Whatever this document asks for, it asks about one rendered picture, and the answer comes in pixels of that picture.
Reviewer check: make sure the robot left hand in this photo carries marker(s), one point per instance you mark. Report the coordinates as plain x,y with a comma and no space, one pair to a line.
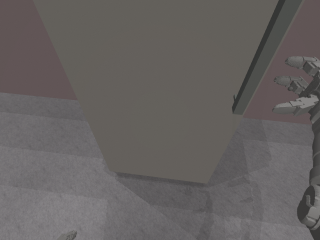
68,236

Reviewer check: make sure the fridge door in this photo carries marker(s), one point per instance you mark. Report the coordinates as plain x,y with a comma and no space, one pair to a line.
156,79

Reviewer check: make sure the right robot upper arm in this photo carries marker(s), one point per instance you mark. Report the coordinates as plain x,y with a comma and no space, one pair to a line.
308,210

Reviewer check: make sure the robot right hand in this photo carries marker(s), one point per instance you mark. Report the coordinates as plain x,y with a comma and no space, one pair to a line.
303,104

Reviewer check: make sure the robot right forearm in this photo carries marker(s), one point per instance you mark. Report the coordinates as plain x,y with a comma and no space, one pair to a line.
314,174

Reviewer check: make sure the handle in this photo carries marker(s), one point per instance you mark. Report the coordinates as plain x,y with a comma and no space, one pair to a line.
276,29

